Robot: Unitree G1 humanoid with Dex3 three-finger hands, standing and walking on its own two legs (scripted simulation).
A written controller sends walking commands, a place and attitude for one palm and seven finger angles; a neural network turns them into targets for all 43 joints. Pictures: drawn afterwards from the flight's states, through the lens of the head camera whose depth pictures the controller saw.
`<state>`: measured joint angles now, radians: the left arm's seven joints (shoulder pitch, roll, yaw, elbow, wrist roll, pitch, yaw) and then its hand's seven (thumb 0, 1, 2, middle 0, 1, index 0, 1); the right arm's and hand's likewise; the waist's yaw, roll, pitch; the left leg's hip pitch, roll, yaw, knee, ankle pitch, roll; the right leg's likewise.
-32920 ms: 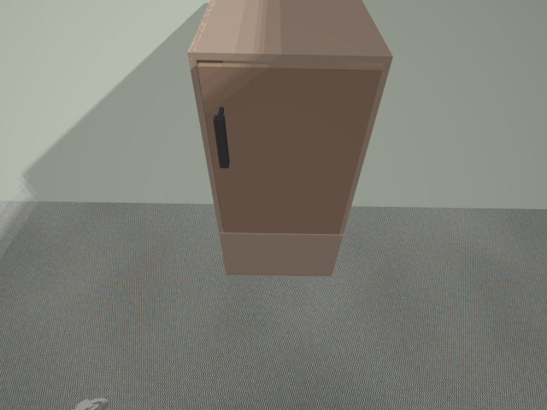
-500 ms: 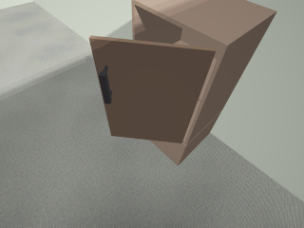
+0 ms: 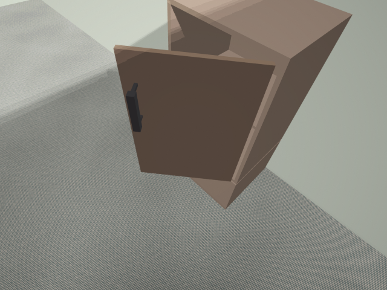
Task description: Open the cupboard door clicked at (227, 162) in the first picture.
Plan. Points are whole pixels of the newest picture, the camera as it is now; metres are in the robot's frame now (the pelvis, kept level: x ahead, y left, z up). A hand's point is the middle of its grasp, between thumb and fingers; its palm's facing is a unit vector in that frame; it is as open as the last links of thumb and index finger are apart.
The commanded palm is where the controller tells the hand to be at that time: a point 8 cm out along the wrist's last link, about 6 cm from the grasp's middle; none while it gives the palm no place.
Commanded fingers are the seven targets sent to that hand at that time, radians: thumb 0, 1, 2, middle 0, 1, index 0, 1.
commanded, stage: come to a stop and stand still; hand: left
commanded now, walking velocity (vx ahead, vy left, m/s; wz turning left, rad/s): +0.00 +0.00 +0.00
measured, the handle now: (136, 107) +0.59 +0.21 -0.02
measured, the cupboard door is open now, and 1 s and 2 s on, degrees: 40 40 40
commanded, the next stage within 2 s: look again from close up in 0.40 s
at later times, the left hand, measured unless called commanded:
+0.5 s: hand out of the picture -0.03 +0.14 -0.17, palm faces +0.03 -0.99 -0.16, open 7.4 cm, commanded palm none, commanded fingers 0.00 0.90 0.90 -0.20 -0.30 -0.20 -0.30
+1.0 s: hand out of the picture +0.00 +0.17 -0.17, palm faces +0.00 -0.98 -0.22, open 7.4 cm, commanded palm none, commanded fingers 0.00 0.90 0.90 -0.20 -0.30 -0.20 -0.30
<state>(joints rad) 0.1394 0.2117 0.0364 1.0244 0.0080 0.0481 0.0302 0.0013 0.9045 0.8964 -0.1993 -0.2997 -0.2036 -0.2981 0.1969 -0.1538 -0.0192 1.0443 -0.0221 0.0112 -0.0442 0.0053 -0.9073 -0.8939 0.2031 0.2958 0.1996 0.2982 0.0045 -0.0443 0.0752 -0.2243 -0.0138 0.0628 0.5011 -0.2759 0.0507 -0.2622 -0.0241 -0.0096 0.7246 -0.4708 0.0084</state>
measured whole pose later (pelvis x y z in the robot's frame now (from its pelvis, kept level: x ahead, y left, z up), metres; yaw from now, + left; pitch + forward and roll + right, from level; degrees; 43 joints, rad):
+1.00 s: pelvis -0.02 -0.01 +0.00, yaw -1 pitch -1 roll +0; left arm 0.28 0.17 -0.01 1.08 0.02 -0.02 0.04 0.00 0.90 0.90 -0.20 -0.30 -0.20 -0.30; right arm 0.26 -0.17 0.01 1.09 -0.01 -0.02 -0.02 0.01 -0.92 -0.89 0.20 0.30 0.20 0.30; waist 0.00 0.00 0.02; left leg -0.23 0.00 0.07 0.50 -0.26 0.03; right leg -0.17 -0.02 0.01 0.51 -0.33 0.01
